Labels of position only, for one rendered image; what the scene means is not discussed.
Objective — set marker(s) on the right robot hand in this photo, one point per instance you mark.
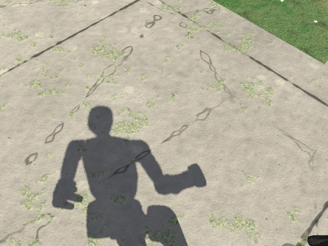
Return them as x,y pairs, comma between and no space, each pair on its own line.
318,240

